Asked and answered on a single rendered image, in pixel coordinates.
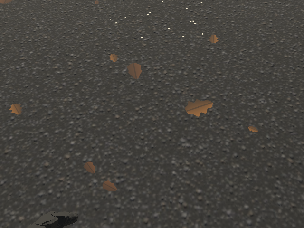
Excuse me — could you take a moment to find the left robot hand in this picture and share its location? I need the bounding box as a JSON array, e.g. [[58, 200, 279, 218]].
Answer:
[[27, 211, 79, 228]]

